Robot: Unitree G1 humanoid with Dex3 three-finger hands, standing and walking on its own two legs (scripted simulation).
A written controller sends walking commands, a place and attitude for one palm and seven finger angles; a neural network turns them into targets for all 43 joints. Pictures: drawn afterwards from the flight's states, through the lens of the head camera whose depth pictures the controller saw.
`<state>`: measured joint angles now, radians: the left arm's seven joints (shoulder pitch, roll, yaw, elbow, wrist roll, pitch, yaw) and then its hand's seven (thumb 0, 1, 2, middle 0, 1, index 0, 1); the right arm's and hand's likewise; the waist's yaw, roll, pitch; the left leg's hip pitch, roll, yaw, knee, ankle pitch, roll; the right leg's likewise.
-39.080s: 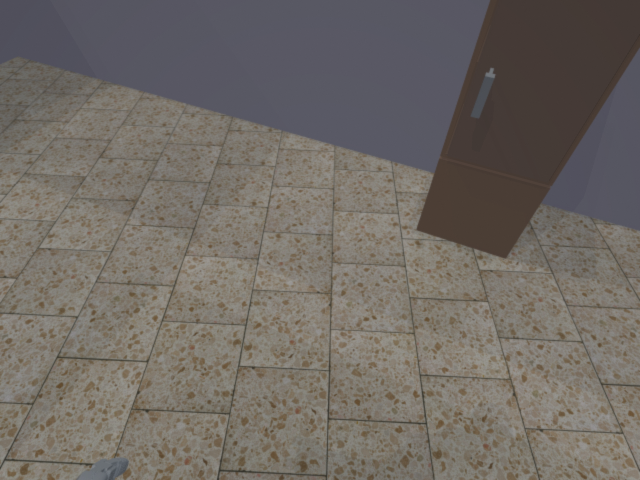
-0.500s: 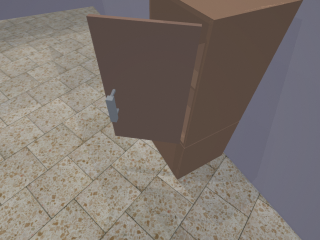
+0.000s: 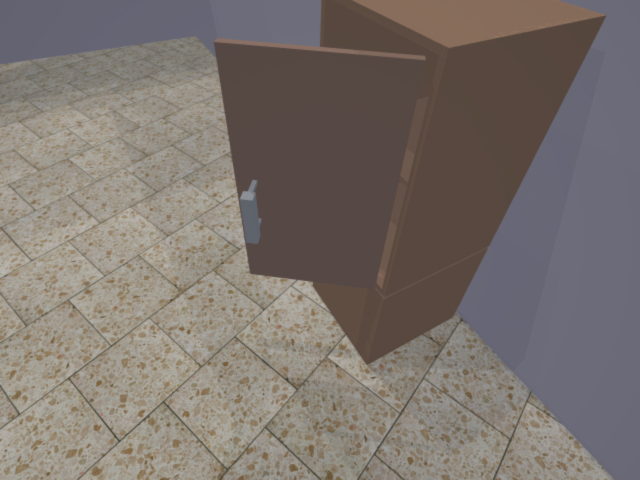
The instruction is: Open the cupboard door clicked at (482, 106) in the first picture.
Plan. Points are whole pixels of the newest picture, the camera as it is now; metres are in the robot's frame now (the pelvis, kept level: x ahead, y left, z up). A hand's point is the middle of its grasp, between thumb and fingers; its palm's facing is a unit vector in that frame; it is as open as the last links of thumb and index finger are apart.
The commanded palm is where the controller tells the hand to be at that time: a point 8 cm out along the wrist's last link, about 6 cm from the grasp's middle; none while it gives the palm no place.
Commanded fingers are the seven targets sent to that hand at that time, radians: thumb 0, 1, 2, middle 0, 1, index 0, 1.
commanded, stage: shuffle to correct the standing spot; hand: left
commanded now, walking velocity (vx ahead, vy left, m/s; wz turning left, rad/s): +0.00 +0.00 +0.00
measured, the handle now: (253, 211) +0.65 +0.18 -0.09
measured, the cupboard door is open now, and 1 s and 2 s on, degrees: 53 53 53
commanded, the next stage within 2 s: come to a stop and stand still in 0.52 s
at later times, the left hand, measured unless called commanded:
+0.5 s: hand out of the picture -0.02 +0.16 -0.19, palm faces +0.03 -0.99 -0.11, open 7.4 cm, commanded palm none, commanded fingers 0.00 0.90 0.90 -0.20 -0.30 -0.20 -0.30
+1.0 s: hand (220, 464) +0.19 +0.16 -0.19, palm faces -0.01 -0.99 -0.14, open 7.3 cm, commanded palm none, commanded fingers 0.00 0.90 0.90 -0.20 -0.30 -0.20 -0.30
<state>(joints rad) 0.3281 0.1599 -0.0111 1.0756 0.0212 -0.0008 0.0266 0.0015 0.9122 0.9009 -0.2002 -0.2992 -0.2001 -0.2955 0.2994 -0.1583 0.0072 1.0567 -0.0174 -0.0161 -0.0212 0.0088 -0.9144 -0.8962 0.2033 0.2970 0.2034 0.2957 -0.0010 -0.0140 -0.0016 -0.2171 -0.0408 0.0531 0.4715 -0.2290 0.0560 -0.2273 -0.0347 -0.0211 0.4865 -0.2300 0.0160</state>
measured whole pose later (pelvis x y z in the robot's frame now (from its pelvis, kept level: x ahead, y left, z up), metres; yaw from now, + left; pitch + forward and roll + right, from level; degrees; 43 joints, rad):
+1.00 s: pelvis +0.08 +0.01 -0.02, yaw -1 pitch -2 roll +1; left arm 0.12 0.15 0.03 0.97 0.02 0.02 0.03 0.00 0.92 0.90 -0.20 -0.30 -0.20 -0.30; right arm 0.35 -0.11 -0.03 1.09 -0.01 0.00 -0.03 0.01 -0.91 -0.90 0.20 0.30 0.20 0.30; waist -0.04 -0.07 0.08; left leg -0.21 -0.01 0.13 0.63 -0.37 0.04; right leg -0.40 -0.11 -0.09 0.65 -0.23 0.01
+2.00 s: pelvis +0.05 +0.01 +0.00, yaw -1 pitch -1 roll +0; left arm 0.33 0.12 -0.01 1.10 0.02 -0.01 0.04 0.01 0.92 0.90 -0.20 -0.30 -0.20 -0.30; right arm 0.35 -0.11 0.01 1.06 -0.02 -0.01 -0.01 0.01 -0.91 -0.90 0.20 0.30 0.20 0.30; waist -0.02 0.02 0.00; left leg -0.24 -0.01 0.13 0.53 -0.28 0.06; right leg -0.29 -0.04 -0.05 0.54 -0.23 0.00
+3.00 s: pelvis +0.05 +0.01 +0.00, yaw -1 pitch -2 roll +0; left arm 0.29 0.16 -0.02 1.07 0.02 -0.01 0.03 0.00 0.92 0.90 -0.20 -0.30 -0.20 -0.30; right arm 0.28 -0.17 0.01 1.05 -0.02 -0.01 -0.01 0.01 -0.91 -0.90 0.20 0.30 0.20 0.30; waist -0.01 0.00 0.01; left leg -0.18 -0.01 0.12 0.46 -0.25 0.05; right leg -0.24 -0.04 -0.05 0.48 -0.22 0.00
